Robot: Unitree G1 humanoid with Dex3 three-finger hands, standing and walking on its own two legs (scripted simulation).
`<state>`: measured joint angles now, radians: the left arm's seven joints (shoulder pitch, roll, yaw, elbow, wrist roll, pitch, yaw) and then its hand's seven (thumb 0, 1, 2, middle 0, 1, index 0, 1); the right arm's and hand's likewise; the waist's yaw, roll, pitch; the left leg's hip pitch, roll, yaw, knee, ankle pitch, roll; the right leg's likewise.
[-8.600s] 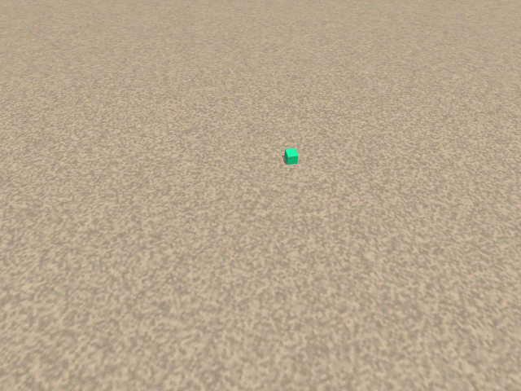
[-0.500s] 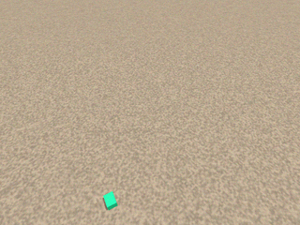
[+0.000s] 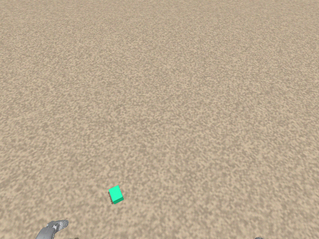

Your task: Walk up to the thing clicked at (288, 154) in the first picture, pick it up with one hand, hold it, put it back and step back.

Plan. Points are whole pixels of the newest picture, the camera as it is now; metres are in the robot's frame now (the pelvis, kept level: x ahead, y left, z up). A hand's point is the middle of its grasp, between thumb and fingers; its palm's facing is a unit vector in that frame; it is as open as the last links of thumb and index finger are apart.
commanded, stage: rise first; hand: left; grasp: from above
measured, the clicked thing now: (116, 194) +0.46 +0.25 -0.74
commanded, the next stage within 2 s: none
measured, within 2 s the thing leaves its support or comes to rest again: neither
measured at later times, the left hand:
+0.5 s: hand out of the picture +0.14 +0.27 -0.21, palm faces -0.14 -0.86 -0.49, open 14.1 cm
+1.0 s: hand (80, 230) +0.22 +0.30 -0.38, palm faces -0.35 -0.46 -0.82, open 14.0 cm
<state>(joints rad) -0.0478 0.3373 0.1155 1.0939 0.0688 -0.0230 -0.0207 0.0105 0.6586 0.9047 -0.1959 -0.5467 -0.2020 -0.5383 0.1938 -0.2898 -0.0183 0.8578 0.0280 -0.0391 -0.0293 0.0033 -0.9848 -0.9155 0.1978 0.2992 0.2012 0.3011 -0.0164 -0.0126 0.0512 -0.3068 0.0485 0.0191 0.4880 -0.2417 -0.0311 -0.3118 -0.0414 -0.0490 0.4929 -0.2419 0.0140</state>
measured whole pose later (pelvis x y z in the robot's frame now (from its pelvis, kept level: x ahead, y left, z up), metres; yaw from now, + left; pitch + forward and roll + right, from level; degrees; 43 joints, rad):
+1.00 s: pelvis -0.05 +0.01 -0.23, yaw -1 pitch +32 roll -1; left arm -0.22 0.38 0.10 0.78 0.70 0.12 0.28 0.00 -0.53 0.99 -0.11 -1.05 -0.10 -1.05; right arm 0.07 -0.28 -0.06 0.67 -0.01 -0.16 0.01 0.01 -0.90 -0.89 0.20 0.30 0.20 0.30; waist -0.03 0.00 -0.19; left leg -1.60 0.05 -0.04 1.71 -0.67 -0.03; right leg -1.59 -0.06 -0.02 1.69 -0.66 0.02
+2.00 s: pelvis -0.09 +0.02 -0.43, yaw -5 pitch +35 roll -5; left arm -1.01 0.65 0.25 1.57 1.00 0.08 0.50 0.00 -0.51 0.98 -0.11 -1.07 -0.12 -1.05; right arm 0.14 -0.27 0.02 0.84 -0.15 -0.21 0.19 0.00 -0.90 -0.90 0.20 0.30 0.20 0.30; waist -0.22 0.01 -0.05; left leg -2.28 0.04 -0.11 2.37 -0.70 -0.02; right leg -2.25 -0.03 -0.01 2.29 -0.66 0.04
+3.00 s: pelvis -0.08 +0.02 -0.46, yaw -8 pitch +34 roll -9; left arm -1.11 0.80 0.29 1.67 1.03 0.08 0.53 0.00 -0.51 0.94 -0.12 -1.08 -0.13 -1.06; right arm 0.16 -0.31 0.09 0.80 -0.18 -0.21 0.28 0.00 -0.93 -0.90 0.20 0.30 0.20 0.30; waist -0.28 -0.01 0.03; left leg -2.36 0.04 -0.17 2.48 -0.72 -0.02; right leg -2.30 -0.01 -0.05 2.36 -0.66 0.05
